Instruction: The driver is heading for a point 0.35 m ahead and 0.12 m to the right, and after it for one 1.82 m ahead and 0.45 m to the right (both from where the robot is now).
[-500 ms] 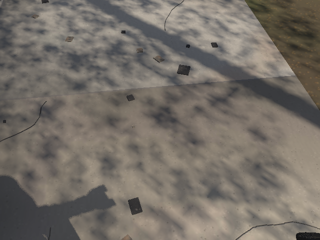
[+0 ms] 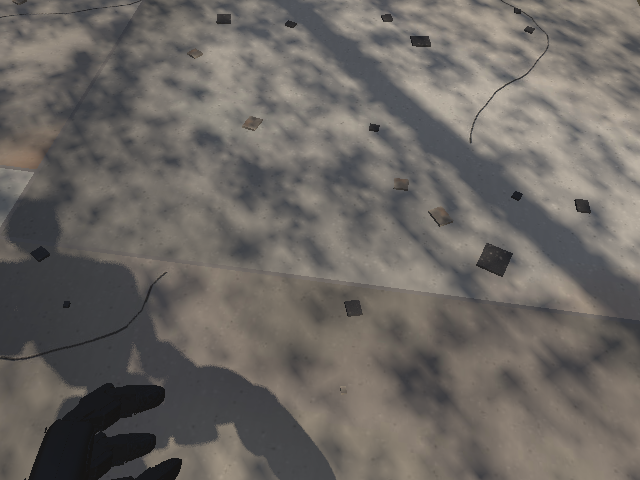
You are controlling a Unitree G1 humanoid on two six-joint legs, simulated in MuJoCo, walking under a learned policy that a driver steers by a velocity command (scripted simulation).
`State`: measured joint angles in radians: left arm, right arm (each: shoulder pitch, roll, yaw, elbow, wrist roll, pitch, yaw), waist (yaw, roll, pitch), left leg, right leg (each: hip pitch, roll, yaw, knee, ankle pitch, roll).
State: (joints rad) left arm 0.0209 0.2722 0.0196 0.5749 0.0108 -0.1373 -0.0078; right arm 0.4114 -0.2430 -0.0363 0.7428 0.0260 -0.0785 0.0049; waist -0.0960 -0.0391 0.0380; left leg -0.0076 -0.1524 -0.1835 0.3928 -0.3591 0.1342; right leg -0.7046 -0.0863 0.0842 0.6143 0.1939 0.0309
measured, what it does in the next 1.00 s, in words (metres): walks ahead, turning right: right foot, then left foot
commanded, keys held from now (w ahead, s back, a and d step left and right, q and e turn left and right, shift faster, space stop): w+e+shift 0.72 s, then w+q+shift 0.28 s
